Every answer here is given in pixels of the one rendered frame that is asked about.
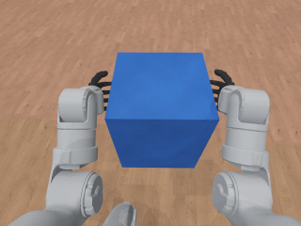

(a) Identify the robot left upper arm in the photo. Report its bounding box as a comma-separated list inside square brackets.
[8, 170, 103, 226]

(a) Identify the robot right upper arm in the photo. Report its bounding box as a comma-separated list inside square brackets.
[211, 170, 301, 226]

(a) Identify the carton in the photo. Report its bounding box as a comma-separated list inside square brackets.
[104, 52, 220, 169]

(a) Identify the robot right hand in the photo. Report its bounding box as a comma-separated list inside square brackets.
[210, 69, 235, 111]

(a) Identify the robot left hand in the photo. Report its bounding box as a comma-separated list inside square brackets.
[88, 71, 112, 111]

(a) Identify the robot left forearm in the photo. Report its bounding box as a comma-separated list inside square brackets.
[45, 86, 104, 205]

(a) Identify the robot right forearm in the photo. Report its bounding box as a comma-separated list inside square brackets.
[217, 85, 273, 207]

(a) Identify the robot left thigh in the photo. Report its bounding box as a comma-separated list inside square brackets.
[103, 203, 137, 226]

